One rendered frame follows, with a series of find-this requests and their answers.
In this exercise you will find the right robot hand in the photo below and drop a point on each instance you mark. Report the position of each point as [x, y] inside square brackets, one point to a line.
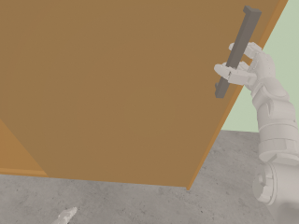
[262, 66]

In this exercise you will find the handle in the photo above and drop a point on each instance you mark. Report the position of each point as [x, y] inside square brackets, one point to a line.
[245, 32]

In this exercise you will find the robot right forearm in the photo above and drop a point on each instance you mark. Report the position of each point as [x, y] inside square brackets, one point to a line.
[277, 124]

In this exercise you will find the left robot hand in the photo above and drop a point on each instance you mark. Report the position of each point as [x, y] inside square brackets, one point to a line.
[65, 216]

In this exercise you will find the robot right upper arm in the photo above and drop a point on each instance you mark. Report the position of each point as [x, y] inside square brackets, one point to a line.
[277, 186]

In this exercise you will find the wardrobe door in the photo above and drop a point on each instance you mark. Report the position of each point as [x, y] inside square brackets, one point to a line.
[13, 155]
[118, 90]

